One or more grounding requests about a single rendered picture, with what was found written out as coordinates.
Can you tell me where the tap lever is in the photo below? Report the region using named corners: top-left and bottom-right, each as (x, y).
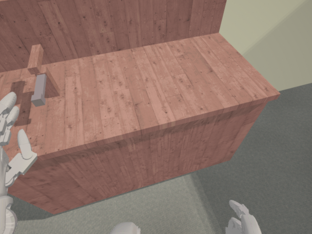
top-left (31, 74), bottom-right (47, 107)

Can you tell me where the counter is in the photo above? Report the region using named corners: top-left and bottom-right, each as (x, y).
top-left (0, 0), bottom-right (280, 214)

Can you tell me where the robot right hand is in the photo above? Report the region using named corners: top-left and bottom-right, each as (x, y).
top-left (225, 200), bottom-right (262, 234)

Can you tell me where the robot left hand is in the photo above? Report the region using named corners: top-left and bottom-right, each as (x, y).
top-left (0, 92), bottom-right (38, 196)

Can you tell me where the left robot thigh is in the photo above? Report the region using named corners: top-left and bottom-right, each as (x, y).
top-left (109, 222), bottom-right (141, 234)

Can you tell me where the left robot forearm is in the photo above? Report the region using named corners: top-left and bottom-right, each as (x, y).
top-left (0, 195), bottom-right (18, 234)

